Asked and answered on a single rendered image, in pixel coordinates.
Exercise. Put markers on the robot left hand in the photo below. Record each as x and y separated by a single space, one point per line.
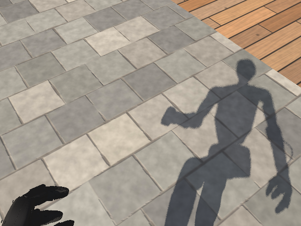
22 212

